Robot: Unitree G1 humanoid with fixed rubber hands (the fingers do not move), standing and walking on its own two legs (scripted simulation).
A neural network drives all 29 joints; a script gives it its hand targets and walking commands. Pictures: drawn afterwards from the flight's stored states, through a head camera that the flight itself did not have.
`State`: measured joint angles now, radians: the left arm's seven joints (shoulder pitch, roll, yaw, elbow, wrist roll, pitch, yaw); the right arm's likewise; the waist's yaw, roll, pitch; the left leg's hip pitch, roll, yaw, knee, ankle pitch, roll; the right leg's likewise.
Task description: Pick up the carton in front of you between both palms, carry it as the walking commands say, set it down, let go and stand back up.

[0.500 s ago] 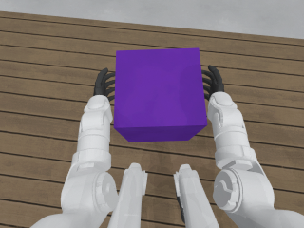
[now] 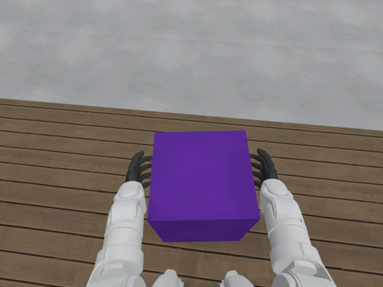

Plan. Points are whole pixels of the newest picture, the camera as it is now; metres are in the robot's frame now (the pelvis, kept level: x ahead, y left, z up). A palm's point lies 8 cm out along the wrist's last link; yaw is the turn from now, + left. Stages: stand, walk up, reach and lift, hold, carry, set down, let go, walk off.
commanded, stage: reach and lift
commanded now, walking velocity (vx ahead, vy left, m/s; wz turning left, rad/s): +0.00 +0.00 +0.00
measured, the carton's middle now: (200, 191) +0.35 +0.01 -0.10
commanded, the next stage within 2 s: hold in 1.30 s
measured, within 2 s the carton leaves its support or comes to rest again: neither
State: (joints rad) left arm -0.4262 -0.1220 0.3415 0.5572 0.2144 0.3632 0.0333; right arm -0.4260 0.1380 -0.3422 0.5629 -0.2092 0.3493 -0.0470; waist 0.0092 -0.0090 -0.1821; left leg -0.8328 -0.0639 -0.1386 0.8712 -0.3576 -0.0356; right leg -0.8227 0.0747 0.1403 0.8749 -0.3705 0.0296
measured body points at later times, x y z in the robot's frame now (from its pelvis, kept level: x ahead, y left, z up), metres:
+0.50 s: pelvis +0.01 +0.00 +0.05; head -0.02 +0.00 +0.50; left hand +0.31 +0.15 +0.06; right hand +0.31 -0.15 +0.07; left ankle +0.03 +0.14 -0.69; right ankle +0.03 -0.13 -0.69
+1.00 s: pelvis +0.02 +0.00 +0.06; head -0.01 +0.00 +0.50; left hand +0.32 +0.15 +0.08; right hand +0.32 -0.15 +0.08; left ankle +0.03 +0.14 -0.69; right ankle +0.02 -0.13 -0.69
